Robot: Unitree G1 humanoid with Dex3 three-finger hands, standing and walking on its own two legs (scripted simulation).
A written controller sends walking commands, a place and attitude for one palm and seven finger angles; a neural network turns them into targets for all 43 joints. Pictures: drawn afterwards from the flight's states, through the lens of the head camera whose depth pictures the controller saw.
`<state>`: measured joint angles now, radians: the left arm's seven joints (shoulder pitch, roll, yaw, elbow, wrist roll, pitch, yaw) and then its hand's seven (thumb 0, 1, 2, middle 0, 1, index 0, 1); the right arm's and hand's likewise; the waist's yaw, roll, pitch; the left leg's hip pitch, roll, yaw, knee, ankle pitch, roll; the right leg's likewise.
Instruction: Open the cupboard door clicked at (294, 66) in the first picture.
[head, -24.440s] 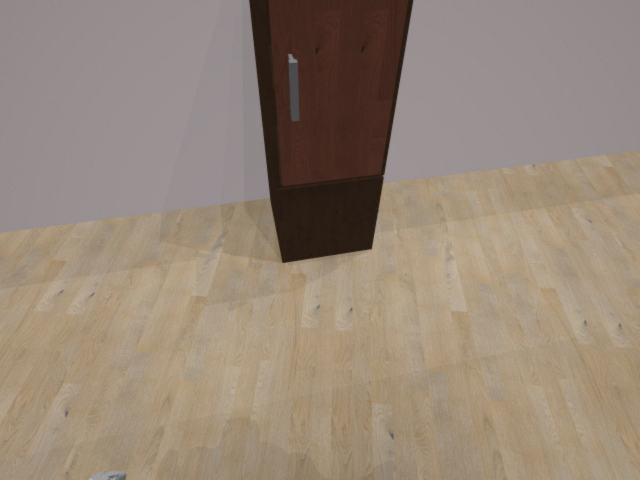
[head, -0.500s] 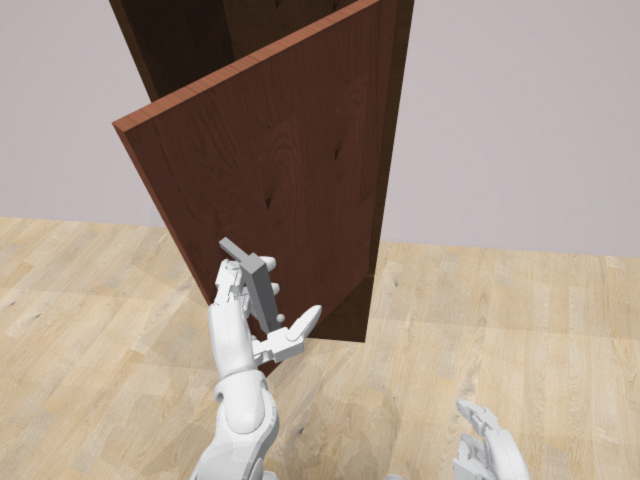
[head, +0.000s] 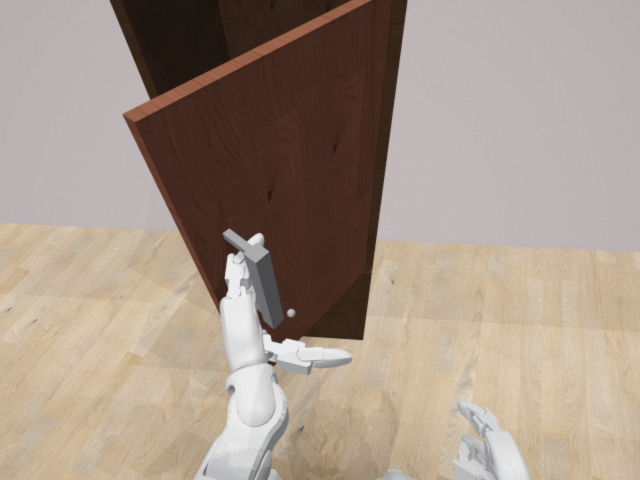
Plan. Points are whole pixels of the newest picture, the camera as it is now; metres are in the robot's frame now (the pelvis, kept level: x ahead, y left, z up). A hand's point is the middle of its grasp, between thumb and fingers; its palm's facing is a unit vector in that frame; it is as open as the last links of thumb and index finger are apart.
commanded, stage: slide the hand sideways off the handle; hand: left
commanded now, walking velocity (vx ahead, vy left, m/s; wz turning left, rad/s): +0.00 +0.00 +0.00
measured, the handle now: (254, 281) +0.35 +0.10 +0.06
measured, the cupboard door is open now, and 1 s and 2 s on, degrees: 53 56 56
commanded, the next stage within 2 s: draw the hand back to the body in 1.24 s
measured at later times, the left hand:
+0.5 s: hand (276, 357) +0.25 +0.06 +0.06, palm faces -0.13 -0.99 +0.00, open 16.3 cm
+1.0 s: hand (232, 386) +0.22 +0.11 +0.06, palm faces -0.09 -1.00 +0.00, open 16.2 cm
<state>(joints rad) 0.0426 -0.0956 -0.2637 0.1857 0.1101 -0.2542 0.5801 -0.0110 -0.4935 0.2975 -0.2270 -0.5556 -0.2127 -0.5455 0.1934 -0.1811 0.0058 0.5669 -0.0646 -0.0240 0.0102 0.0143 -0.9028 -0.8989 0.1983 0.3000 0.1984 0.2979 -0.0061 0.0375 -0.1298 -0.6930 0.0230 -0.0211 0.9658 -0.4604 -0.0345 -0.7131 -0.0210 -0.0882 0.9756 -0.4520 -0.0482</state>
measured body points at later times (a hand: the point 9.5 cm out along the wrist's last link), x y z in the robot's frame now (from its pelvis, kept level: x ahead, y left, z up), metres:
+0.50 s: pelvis +0.00 +0.02 -0.01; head +0.04 +0.01 +0.44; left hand +0.25 +0.12 +0.06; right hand +0.17 -0.20 -0.09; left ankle +0.01 +0.14 -0.68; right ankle +0.02 -0.09 -0.68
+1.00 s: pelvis +0.02 +0.02 -0.02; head +0.07 +0.01 +0.43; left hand +0.22 +0.16 +0.06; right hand +0.20 -0.20 -0.09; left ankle +0.01 +0.14 -0.68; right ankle +0.02 -0.09 -0.68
